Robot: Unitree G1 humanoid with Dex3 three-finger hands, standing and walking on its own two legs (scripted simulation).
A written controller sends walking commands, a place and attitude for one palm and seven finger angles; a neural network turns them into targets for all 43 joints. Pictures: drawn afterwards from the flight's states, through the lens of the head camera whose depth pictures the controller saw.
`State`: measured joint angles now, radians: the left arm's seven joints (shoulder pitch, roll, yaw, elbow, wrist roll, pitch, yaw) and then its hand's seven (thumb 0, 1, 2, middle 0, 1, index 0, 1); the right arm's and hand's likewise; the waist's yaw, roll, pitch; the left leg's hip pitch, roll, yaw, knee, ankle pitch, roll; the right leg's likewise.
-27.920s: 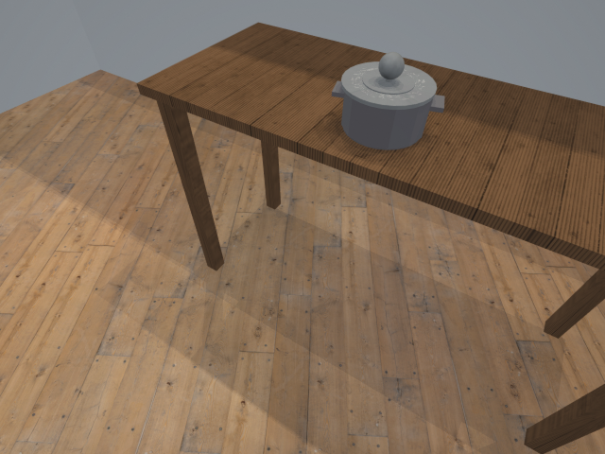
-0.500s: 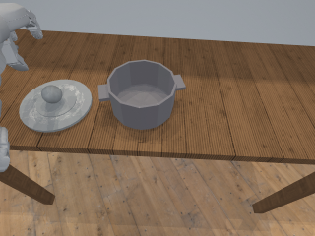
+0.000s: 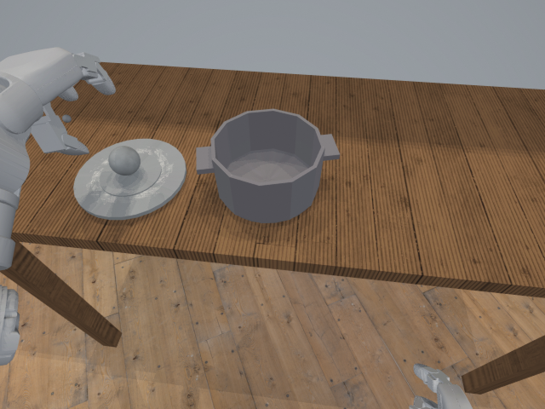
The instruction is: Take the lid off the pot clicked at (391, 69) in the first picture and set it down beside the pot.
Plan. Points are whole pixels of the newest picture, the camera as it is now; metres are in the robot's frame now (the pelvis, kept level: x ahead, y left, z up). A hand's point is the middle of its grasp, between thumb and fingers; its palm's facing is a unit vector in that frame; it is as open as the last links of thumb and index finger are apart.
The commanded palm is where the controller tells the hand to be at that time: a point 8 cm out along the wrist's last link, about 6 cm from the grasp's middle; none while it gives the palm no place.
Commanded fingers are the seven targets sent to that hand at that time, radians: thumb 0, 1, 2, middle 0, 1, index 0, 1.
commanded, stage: draw the hand back to the body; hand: left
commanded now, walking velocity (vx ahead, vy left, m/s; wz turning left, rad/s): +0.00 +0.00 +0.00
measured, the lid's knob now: (124, 160) +0.48 +0.28 +0.08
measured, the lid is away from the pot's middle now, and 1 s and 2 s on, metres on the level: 0.24 0.24 0.24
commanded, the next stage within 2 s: step back with the hand held close in 1.74 s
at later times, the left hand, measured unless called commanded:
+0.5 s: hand (92, 98) +0.37 +0.20 +0.28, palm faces +0.45 -0.87 -0.21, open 9.9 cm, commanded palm +0.31 +0.24 +0.27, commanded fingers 0.00 0.44 0.88 -0.32 -0.46 -0.32 -0.46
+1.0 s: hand (100, 151) +0.30 +0.18 +0.27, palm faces +0.47 -0.85 -0.23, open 7.6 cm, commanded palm +0.25 +0.21 +0.26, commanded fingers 0.00 0.90 0.90 -0.20 -0.30 -0.20 -0.30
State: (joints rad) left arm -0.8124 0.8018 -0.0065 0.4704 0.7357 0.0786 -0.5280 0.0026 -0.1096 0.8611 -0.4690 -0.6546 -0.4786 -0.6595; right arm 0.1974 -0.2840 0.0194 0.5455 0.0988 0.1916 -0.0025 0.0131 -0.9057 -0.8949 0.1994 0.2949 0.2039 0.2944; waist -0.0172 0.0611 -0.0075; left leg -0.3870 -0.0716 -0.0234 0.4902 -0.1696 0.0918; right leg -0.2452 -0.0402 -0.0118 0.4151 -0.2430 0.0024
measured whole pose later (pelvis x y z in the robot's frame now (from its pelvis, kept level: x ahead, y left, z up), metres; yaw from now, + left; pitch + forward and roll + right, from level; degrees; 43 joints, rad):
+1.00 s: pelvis +0.03 -0.08 +0.01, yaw -2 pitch -4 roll +0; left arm -0.04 0.41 0.44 -0.22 -0.13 -0.11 0.06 0.01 0.80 0.89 -0.23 -0.33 -0.24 -0.34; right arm 0.11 -0.24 0.02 0.66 0.04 -0.05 -0.06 0.02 -0.90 -0.90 0.20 0.30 0.20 0.29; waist 0.05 0.06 0.04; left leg -0.12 0.02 -0.02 0.39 -0.20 -0.01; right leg -0.01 0.05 0.01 0.35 -0.27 -0.05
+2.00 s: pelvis +0.01 -0.03 +0.00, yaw -2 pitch -3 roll -2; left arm 0.33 0.43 0.50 -0.63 -0.09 -0.21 0.10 0.01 0.89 0.90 -0.21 -0.30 -0.21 -0.31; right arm 0.13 -0.21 0.04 0.61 0.02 -0.04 -0.04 0.02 -0.90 -0.89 0.20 0.30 0.21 0.30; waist 0.05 0.03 0.03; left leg -0.23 -0.01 -0.01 0.48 -0.20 0.05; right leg -0.07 0.02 0.02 0.34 -0.22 0.03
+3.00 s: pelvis -0.09 +0.00 -0.02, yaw -2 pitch +0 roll -6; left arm 0.43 0.48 0.52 -0.80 -0.05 -0.31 0.16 0.01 0.89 0.90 -0.21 -0.30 -0.22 -0.31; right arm 0.21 -0.21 -0.02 0.58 0.01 -0.05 -0.05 0.02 -0.90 -0.89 0.20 0.30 0.21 0.29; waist -0.03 0.02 0.04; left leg -0.52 0.02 0.00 0.65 -0.12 0.08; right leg -0.38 0.04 -0.02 0.63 -0.31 0.01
